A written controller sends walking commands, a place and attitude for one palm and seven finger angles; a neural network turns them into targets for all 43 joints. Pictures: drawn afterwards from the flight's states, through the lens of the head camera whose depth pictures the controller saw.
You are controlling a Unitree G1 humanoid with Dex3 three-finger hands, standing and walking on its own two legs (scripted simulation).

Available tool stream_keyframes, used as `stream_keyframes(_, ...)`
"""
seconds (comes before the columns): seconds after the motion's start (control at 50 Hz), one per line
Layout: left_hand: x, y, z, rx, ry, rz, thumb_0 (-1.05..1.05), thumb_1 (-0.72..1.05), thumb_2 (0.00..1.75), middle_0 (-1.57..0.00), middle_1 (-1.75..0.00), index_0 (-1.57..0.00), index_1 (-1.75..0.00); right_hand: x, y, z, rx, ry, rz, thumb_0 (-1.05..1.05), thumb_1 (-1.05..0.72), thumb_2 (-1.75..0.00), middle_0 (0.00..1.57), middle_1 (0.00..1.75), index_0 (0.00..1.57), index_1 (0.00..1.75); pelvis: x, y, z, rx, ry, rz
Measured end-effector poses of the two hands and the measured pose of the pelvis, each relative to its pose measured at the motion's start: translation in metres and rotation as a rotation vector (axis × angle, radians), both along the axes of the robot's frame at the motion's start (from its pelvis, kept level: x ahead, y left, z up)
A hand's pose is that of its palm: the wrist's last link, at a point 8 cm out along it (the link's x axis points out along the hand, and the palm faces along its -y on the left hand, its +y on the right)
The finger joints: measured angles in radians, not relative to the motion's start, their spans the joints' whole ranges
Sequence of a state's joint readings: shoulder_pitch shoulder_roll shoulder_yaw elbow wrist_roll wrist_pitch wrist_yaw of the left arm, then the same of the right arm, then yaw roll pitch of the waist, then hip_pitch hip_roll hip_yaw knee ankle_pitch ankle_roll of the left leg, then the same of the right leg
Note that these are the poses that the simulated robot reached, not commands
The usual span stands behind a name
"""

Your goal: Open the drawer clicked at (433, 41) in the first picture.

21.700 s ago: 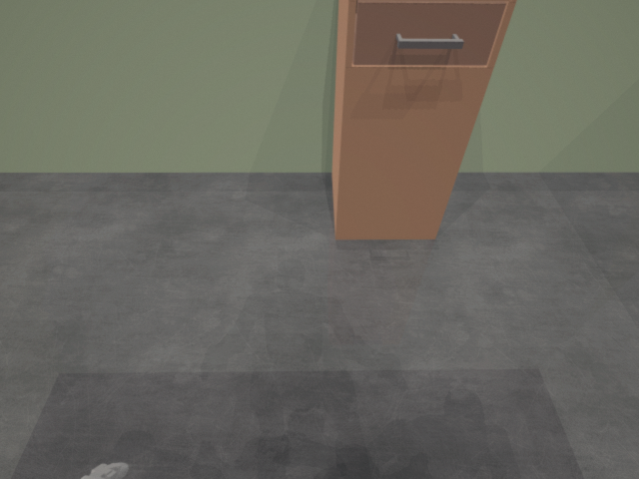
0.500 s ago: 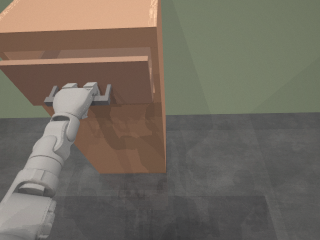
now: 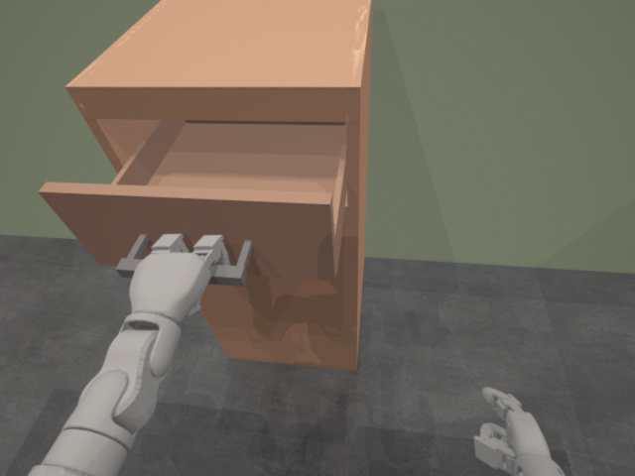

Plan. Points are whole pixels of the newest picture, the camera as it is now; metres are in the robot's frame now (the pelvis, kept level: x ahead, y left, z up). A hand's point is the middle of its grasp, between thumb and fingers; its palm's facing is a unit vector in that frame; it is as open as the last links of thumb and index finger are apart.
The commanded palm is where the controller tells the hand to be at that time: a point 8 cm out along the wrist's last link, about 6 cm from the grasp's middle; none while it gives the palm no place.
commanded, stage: pull the drawer open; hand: left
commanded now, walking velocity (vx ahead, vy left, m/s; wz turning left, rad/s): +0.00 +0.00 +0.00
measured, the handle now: (187, 258) +0.36 +0.23 +0.08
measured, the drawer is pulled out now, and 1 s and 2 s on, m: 0.17 0.30 0.30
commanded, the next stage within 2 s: open the thumb to release the handle in 0.88 s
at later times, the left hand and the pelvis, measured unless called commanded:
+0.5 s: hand (161, 375) +0.21 +0.21 +0.05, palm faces +0.00 -0.09 -1.00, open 5.3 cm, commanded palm +0.17 +0.23 +0.11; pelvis +0.00 -0.01 +0.00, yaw -1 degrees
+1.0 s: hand (142, 410) +0.17 +0.22 +0.05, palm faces +0.02 -0.08 -1.00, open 5.3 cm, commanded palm +0.16 +0.23 +0.11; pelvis -0.01 -0.02 -0.01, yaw -1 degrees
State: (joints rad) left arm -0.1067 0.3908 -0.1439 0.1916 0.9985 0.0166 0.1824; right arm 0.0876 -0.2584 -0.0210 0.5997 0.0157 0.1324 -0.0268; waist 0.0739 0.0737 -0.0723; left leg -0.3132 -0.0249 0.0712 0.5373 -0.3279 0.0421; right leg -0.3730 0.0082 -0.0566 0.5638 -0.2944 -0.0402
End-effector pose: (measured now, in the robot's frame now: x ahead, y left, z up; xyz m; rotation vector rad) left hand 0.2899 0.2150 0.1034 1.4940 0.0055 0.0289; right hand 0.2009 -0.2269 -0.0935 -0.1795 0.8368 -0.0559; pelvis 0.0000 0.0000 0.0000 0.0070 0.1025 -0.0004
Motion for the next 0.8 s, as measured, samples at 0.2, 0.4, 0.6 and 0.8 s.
stream_keyframes(0.2, -0.035, 0.000, 0.001, -0.017, 0.013, 0.024, 0.03, 0.77, 0.83, -0.35, -1.35, -0.42, -1.35, 0.020, 0.022, 0.005, 0.038, -0.044, 0.091, 0.00, -0.91, -0.90, 0.20, 0.30, 0.20, 0.30, 0.001, -0.007, 0.000, 0.003, -0.022, 0.003)
stream_keyframes(0.4, -0.078, 0.000, 0.002, -0.021, 0.020, 0.032, 0.03, 0.77, 0.83, -0.34, -1.35, -0.42, -1.35, -0.003, 0.008, -0.009, 0.027, 0.020, 0.080, 0.01, -0.91, -0.90, 0.21, 0.30, 0.20, 0.30, 0.003, -0.011, -0.001, 0.004, -0.022, -0.012)
stream_keyframes(0.6, -0.121, 0.001, 0.002, -0.016, 0.020, 0.040, 0.02, 0.77, 0.83, -0.35, -1.35, -0.42, -1.35, -0.008, -0.012, -0.009, -0.010, 0.010, 0.053, 0.01, -0.91, -0.90, 0.20, 0.30, 0.20, 0.30, -0.001, -0.015, -0.004, 0.007, -0.013, -0.023)
stream_keyframes(0.8, -0.141, 0.004, 0.003, -0.007, 0.002, 0.068, -0.01, 0.75, 0.80, -0.34, -1.35, -0.42, -1.35, 0.000, -0.014, 0.002, -0.013, -0.065, 0.056, 0.01, -0.91, -0.90, 0.20, 0.30, 0.20, 0.30, -0.008, -0.018, -0.008, 0.007, -0.013, -0.026)
